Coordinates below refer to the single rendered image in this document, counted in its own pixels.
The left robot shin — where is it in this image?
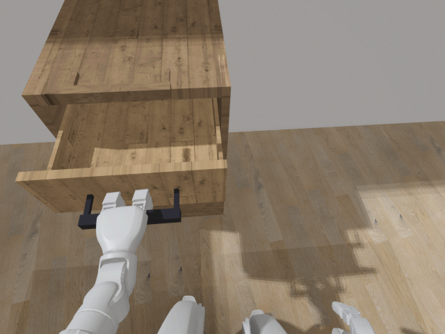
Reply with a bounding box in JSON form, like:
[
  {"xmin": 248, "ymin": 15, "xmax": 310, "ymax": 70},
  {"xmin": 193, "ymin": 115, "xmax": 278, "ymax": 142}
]
[{"xmin": 182, "ymin": 296, "xmax": 197, "ymax": 303}]

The right robot shin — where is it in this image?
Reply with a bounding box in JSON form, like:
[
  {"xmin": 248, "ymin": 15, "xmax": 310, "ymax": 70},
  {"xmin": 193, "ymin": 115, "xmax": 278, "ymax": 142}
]
[{"xmin": 250, "ymin": 310, "xmax": 264, "ymax": 316}]

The cabinet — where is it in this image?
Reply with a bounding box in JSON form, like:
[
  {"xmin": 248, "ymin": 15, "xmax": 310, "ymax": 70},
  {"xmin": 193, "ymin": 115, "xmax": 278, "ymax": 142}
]
[{"xmin": 22, "ymin": 0, "xmax": 231, "ymax": 218}]

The robot shin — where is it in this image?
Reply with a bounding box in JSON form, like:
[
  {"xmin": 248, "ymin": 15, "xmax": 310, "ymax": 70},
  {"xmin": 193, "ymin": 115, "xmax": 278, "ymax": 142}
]
[
  {"xmin": 250, "ymin": 310, "xmax": 264, "ymax": 316},
  {"xmin": 182, "ymin": 296, "xmax": 197, "ymax": 303}
]

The handle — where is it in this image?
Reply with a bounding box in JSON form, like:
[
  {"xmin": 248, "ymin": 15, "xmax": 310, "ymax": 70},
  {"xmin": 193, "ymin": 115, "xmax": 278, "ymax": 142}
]
[
  {"xmin": 61, "ymin": 81, "xmax": 172, "ymax": 103},
  {"xmin": 78, "ymin": 189, "xmax": 181, "ymax": 230}
]

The robot right hand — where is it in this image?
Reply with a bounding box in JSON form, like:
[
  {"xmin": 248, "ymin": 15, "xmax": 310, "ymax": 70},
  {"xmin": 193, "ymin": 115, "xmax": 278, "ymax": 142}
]
[{"xmin": 332, "ymin": 301, "xmax": 376, "ymax": 334}]

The robot left hand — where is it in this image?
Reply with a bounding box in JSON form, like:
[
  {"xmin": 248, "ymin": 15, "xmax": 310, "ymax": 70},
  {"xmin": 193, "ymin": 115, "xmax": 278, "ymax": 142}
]
[{"xmin": 96, "ymin": 189, "xmax": 153, "ymax": 255}]

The drawer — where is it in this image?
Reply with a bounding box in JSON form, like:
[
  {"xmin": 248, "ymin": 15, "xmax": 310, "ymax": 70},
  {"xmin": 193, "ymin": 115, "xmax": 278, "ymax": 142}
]
[{"xmin": 15, "ymin": 98, "xmax": 227, "ymax": 213}]

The left robot forearm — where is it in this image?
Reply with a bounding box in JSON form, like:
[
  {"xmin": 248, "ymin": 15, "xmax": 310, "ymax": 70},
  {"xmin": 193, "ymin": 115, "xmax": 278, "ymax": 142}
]
[{"xmin": 59, "ymin": 251, "xmax": 138, "ymax": 334}]

